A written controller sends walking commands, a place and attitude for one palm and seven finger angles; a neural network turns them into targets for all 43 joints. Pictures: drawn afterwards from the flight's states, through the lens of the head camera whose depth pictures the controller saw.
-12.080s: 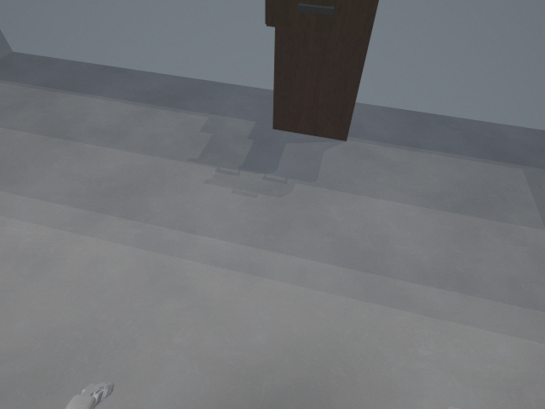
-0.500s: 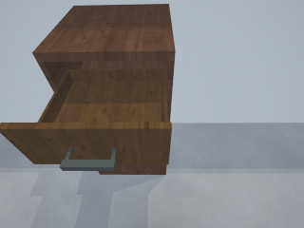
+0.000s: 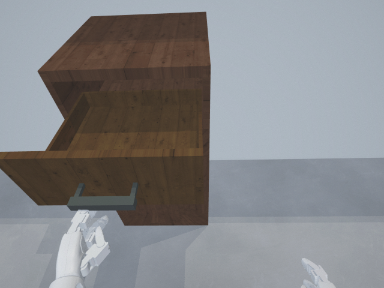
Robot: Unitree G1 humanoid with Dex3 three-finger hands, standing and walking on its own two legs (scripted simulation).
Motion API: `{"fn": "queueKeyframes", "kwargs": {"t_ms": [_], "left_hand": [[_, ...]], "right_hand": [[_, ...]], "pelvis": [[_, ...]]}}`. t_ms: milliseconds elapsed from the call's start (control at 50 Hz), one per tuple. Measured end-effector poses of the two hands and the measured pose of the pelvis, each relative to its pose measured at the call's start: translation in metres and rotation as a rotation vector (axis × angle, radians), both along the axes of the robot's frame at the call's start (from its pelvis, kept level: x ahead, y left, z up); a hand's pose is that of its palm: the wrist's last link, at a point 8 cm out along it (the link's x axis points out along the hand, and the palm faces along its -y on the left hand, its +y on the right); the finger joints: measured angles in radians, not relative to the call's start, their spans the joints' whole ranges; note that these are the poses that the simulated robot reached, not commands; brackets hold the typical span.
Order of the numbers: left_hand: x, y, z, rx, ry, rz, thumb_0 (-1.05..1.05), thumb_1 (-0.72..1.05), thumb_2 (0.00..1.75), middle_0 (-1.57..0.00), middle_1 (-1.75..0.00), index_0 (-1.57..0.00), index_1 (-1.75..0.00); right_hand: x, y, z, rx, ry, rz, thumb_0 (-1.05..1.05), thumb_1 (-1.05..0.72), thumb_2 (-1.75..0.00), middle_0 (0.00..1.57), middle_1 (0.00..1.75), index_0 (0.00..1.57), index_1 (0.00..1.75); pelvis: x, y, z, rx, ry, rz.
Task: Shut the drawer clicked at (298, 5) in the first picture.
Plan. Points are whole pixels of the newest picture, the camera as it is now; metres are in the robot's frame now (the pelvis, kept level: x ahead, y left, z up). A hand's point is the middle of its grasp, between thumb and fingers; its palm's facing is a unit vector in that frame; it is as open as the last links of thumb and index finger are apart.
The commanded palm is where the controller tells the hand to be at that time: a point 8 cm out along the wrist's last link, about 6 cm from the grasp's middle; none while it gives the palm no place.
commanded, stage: raise the hand and make a fist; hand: left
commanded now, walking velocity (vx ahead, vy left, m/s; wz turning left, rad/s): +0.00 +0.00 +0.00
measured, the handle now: (105, 195) +0.30 +0.19 +0.06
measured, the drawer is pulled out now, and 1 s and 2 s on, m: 0.28 0.28 0.28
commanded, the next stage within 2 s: bring the fist close to the handle in 1.66 s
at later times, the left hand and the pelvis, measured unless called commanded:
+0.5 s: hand (105, 269) +0.16 +0.16 +0.04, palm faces -0.06 -1.00 -0.05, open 4.3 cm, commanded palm +0.12 +0.23 +0.05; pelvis -0.03 -0.02 -0.03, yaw +1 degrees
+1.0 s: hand (76, 268) +0.14 +0.17 +0.12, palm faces +0.03 -1.00 -0.06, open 3.1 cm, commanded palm +0.09 +0.22 +0.12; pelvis -0.01 +0.03 -0.02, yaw +1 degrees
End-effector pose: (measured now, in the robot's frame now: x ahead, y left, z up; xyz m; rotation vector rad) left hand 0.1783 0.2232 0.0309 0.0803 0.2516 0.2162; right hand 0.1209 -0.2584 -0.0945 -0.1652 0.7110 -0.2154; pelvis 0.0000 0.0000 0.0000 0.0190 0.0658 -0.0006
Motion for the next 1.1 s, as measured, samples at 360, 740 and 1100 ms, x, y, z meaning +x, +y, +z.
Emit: {"fn": "queueKeyframes", "kwargs": {"t_ms": [360,740,1100], "left_hand": [[-0.063,-0.007,0.013,0.008,-0.351,-0.229,0.01,0.90,0.90,-0.63,-0.77,-0.63,-0.77],[-0.052,0.011,0.037,-0.029,-0.186,-0.226,0.01,0.90,0.90,-1.00,-1.18,-1.01,-1.18],[-0.064,-0.002,0.094,0.004,-0.282,-0.234,0.01,0.90,0.90,-1.34,-1.54,-1.35,-1.54]], "right_hand": [[0.057,0.027,0.001,0.021,-0.234,0.215,0.01,-0.90,-0.90,0.20,0.30,0.20,0.29],[0.008,0.017,0.007,-0.036,-0.097,0.065,0.02,-0.90,-0.90,0.20,0.30,0.20,0.29],[0.084,0.109,0.053,0.106,-0.349,0.271,0.02,-0.90,-0.90,0.20,0.30,0.21,0.30]], "pelvis": [[-0.044,-0.024,-0.045,-0.042,0.050,0.052],[-0.015,0.012,-0.020,-0.038,0.032,0.013],[-0.010,0.030,-0.014,-0.043,-0.037,0.021]]}}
